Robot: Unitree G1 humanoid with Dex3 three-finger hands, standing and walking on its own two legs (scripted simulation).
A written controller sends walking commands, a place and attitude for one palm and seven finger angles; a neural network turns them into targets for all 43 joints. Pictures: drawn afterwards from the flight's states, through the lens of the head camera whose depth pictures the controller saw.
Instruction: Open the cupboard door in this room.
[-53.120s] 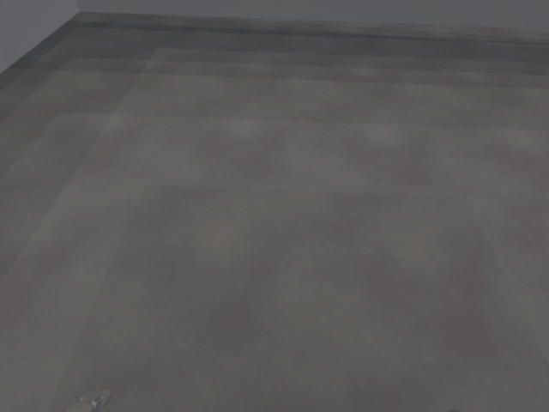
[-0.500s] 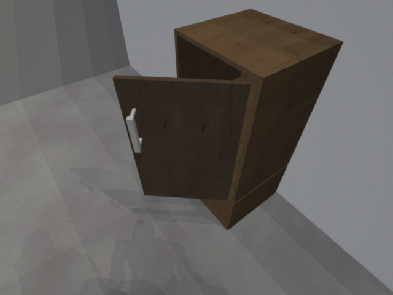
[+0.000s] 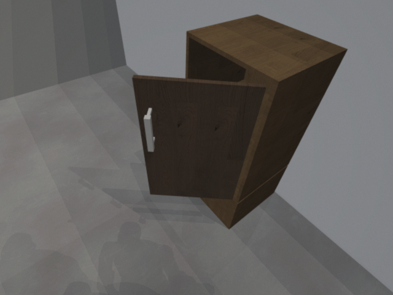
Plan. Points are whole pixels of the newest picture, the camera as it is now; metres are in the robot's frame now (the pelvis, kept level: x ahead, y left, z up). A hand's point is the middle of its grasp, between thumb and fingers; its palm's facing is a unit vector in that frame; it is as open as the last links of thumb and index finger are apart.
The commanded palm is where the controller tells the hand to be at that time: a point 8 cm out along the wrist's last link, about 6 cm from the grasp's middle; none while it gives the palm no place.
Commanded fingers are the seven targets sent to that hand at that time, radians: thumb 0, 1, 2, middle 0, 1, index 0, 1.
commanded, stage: shuffle to correct the standing spot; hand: left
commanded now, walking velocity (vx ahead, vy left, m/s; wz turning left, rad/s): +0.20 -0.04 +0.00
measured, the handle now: (150, 130) +0.60 +0.19 -0.04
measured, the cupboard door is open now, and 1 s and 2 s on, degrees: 49 49 49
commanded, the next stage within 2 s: come to a stop and stand still in 0.24 s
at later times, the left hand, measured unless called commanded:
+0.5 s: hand out of the picture +0.03 +0.14 -0.19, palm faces +0.06 -0.99 -0.14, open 7.4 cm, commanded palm none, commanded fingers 0.00 0.90 0.90 -0.20 -0.30 -0.20 -0.30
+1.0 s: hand out of the picture +0.09 +0.19 -0.18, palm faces +0.03 -0.97 -0.23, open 7.4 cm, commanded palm none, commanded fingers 0.00 0.90 0.90 -0.20 -0.30 -0.20 -0.30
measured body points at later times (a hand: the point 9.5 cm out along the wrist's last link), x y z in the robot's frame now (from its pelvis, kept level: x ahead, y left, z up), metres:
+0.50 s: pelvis +0.07 -0.01 -0.01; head +0.08 +0.00 +0.44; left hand +0.03 +0.19 -0.18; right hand +0.03 -0.22 -0.17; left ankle +0.01 +0.06 -0.73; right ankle +0.01 -0.12 -0.74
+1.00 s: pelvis +0.04 +0.00 -0.01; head +0.07 +0.02 +0.44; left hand +0.09 +0.24 -0.16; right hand +0.09 -0.24 -0.15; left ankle +0.01 +0.05 -0.74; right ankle +0.02 -0.12 -0.73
